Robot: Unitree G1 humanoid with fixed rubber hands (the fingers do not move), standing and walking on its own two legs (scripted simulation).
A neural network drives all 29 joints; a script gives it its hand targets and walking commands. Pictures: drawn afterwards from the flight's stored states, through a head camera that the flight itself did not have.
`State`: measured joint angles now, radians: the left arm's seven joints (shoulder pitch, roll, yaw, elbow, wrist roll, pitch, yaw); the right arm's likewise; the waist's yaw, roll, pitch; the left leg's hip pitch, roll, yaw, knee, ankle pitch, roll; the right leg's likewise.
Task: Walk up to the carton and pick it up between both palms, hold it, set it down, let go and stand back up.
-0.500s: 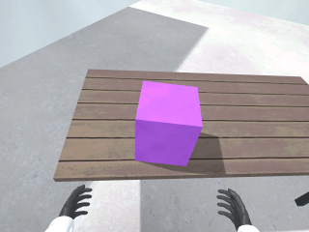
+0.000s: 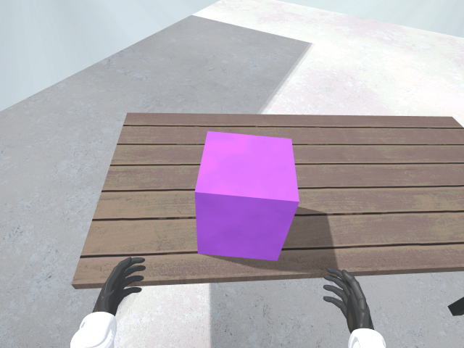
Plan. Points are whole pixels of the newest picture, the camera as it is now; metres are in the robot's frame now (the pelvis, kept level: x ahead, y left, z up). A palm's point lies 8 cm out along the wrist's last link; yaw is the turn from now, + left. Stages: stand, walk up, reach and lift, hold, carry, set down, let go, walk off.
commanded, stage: reach and lift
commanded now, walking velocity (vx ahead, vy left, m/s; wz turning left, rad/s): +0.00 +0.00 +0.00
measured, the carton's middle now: (243, 197) +0.50 -0.01 -0.08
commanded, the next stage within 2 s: none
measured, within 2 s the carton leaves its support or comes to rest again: neither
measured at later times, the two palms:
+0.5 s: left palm (116, 264) +0.27 +0.23 -0.02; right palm (347, 280) +0.27 -0.20 -0.02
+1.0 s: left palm (131, 209) +0.36 +0.21 +0.03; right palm (353, 226) +0.35 -0.22 +0.03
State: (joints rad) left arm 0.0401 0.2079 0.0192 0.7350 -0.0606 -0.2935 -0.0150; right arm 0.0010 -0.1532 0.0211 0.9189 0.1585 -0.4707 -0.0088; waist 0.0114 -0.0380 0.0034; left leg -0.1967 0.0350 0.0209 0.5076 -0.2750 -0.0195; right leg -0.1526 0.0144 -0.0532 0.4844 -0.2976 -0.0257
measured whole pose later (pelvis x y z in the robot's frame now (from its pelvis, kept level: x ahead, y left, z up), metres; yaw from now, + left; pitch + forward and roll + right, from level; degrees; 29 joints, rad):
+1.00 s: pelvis -0.01 +0.00 -0.01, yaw -1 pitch +12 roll -1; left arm -0.59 0.27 -0.03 1.17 -0.23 -0.41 0.00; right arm -0.61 -0.26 0.13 1.21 0.39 -0.42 -0.02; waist -0.01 0.01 -0.17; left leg -0.55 0.04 0.00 0.61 -0.27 -0.02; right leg -0.50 0.03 -0.04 0.58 -0.29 -0.02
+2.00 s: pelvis -0.02 -0.01 -0.02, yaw -1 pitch +24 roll +0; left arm -1.26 0.37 -0.20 1.58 -0.35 -0.22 -0.01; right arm -1.20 -0.36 0.16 1.46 0.48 -0.16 0.00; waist -0.05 -0.04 -0.26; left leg -0.80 0.04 -0.01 0.58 -0.20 -0.03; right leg -0.77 0.03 -0.04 0.58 -0.23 -0.04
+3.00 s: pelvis -0.02 +0.00 -0.05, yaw -2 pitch +36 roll -1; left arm -1.18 0.23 0.02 1.63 -0.17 -0.53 0.02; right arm -1.14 -0.21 -0.04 1.52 0.21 -0.50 -0.06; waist -0.03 0.02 -0.29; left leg -1.13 0.04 -0.01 0.80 -0.29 -0.02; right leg -1.09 0.03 -0.04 0.78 -0.31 -0.03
